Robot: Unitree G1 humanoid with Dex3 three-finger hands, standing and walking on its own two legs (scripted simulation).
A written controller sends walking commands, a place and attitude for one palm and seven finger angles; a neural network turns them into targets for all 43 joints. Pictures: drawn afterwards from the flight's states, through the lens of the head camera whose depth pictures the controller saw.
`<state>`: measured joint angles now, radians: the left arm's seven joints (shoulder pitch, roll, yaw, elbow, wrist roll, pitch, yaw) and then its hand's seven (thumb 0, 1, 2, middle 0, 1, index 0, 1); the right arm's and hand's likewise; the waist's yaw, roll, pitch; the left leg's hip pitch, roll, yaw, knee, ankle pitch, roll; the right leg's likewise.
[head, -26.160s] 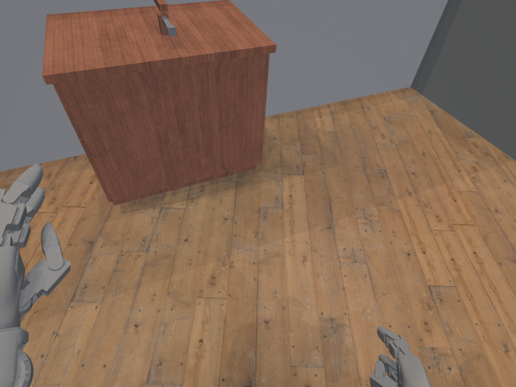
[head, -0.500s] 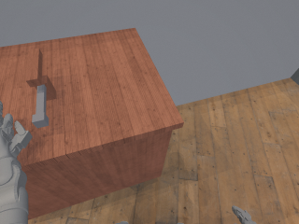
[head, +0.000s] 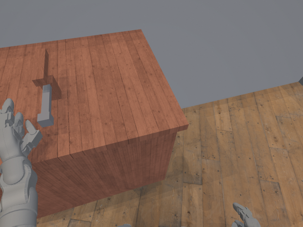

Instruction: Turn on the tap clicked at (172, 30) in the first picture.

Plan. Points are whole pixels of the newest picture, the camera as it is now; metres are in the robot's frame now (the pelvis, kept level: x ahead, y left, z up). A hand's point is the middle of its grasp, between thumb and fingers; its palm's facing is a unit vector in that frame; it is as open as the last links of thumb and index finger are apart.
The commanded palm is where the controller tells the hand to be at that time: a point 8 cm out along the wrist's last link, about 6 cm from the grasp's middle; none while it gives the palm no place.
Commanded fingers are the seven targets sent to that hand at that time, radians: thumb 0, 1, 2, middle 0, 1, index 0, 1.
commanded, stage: push the lever round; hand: left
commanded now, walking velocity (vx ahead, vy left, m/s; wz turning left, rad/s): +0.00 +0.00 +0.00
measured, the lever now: (45, 119) +0.36 +0.30 +0.07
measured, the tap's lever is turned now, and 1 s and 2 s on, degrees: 0 16 43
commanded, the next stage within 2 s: none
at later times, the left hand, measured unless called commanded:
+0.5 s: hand (51, 131) +0.33 +0.28 +0.07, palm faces +0.55 -0.83 -0.10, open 7.7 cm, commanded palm +0.28 +0.31 +0.07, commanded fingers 0.00 0.90 0.90 -0.15 -0.15 -0.15 -0.15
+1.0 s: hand (63, 127) +0.34 +0.25 +0.06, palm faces +0.64 -0.76 -0.08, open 7.7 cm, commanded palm +0.29 +0.27 +0.07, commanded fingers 0.00 0.90 0.90 -0.15 -0.15 -0.15 -0.15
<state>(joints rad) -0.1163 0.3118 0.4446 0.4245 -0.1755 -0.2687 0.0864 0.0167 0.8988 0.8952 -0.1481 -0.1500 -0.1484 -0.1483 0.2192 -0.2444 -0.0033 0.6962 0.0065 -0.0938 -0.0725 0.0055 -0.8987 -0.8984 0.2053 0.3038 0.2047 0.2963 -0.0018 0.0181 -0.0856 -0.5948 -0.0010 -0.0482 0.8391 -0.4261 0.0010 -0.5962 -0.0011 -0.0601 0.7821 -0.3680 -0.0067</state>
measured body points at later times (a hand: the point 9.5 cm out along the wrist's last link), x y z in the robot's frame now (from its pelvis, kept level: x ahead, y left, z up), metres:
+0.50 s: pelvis +0.01 -0.01 +0.00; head +0.05 -0.01 +0.45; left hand +0.29 +0.32 +0.07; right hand +0.13 -0.27 -0.11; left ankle -0.01 +0.11 -0.70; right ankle +0.01 -0.12 -0.70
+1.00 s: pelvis +0.00 -0.01 +0.00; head +0.04 -0.01 +0.45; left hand +0.30 +0.29 +0.07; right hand +0.14 -0.26 -0.11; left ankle -0.01 +0.11 -0.70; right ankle +0.01 -0.12 -0.70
